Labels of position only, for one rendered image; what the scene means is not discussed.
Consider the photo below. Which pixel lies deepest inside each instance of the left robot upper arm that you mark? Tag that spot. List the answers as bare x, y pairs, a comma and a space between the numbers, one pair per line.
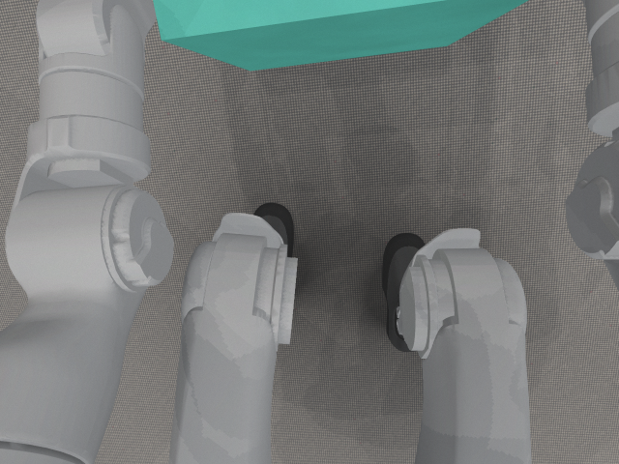
85, 258

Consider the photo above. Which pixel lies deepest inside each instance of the carton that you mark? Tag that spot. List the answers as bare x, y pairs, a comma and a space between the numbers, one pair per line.
265, 34

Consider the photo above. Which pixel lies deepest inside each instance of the robot left thigh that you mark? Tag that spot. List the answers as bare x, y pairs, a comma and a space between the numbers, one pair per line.
223, 399

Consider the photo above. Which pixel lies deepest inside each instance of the right robot shin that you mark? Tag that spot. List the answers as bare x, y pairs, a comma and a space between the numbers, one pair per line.
470, 238

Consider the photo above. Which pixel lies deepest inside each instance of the robot left forearm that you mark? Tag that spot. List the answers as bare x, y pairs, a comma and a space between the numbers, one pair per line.
91, 77

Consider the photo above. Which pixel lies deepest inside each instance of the right robot upper arm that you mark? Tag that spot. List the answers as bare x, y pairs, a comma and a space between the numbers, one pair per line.
592, 208

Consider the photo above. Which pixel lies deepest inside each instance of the robot right forearm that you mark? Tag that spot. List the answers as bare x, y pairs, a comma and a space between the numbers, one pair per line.
602, 93

